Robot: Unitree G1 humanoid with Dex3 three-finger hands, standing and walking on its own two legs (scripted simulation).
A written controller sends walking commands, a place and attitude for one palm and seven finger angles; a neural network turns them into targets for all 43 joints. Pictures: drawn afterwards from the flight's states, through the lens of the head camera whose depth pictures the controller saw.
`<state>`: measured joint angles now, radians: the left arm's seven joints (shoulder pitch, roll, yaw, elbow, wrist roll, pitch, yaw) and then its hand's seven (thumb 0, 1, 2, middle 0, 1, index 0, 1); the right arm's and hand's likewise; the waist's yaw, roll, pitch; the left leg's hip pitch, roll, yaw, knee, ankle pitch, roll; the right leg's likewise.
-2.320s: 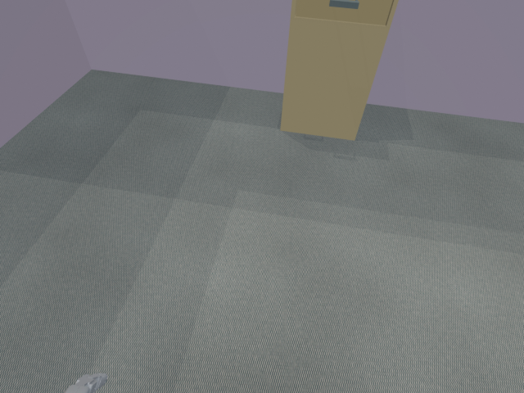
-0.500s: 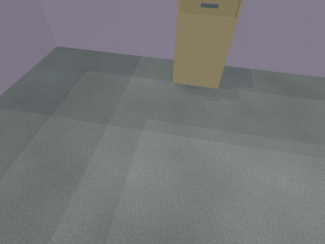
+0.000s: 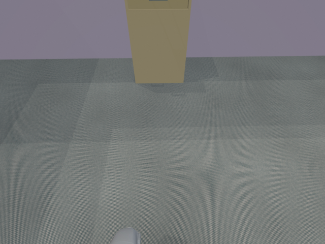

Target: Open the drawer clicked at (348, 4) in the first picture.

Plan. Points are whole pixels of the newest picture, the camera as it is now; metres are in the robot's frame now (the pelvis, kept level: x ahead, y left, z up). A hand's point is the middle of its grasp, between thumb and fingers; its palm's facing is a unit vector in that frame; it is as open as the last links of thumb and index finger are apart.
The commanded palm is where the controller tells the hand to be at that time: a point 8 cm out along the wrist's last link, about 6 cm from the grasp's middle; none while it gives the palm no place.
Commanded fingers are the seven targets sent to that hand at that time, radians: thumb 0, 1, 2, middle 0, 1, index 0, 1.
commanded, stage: walk to a spot facing it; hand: left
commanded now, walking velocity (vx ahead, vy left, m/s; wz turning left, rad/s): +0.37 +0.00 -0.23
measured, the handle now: out of the picture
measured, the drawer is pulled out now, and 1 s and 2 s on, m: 0.00 0.00 0.00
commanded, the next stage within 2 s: turn to face it in 1.52 s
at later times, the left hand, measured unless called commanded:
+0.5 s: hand (94, 197) +0.28 +0.25 -0.18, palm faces -0.09 -0.98 -0.17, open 7.3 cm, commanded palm none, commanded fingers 0.00 0.90 0.90 -0.20 -0.30 -0.20 -0.30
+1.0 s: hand (145, 125) +0.59 +0.12 -0.17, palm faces -0.23 -0.95 -0.20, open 7.1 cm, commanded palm none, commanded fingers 0.00 0.90 0.90 -0.20 -0.30 -0.20 -0.30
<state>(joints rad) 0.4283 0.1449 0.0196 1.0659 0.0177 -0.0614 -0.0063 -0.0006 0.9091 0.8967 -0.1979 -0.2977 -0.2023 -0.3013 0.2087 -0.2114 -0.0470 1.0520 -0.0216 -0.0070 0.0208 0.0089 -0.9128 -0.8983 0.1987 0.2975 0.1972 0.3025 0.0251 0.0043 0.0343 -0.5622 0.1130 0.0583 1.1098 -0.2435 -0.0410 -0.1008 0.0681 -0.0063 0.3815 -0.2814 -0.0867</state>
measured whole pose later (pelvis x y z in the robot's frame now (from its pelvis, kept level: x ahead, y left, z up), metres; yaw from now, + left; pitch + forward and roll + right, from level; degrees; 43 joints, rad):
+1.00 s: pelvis +0.45 -0.03 -0.01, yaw -16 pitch -1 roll +0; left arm 0.17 0.17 0.07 1.02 0.00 -0.08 0.01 -0.03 0.95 0.90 -0.20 -0.30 -0.20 -0.30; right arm 0.38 -0.11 -0.04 1.14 -0.01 -0.02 0.00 0.01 -0.91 -0.90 0.20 0.30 0.20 0.30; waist -0.03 0.00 0.07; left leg -0.41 0.14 0.07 1.25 -0.35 0.00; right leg -0.27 0.02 -0.16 0.52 -0.24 -0.08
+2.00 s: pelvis +0.80 -0.13 -0.01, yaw -14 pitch -1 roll +0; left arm 0.10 0.14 0.04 0.97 0.02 -0.02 0.03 -0.02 0.93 0.90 -0.20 -0.30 -0.20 -0.30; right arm 0.27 -0.15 -0.05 1.05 -0.01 0.04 0.01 0.00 -0.92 -0.90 0.20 0.30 0.19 0.30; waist -0.05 0.01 0.06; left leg -0.45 0.11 0.11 1.03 -0.44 -0.04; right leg -0.30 -0.12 -0.29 0.53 -0.20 -0.04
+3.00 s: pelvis +0.80 -0.15 +0.00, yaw +7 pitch +0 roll +1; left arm 0.38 0.18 0.05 1.08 0.03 -0.03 0.00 0.00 0.91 0.90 -0.20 -0.30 -0.20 -0.30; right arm 0.18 -0.20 -0.05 1.02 -0.02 0.04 0.03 0.01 -0.91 -0.90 0.20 0.30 0.19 0.30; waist 0.07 -0.02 0.02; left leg -0.26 0.06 0.08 0.64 -0.40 -0.02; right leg -0.20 -0.10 -0.21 0.40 -0.19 -0.01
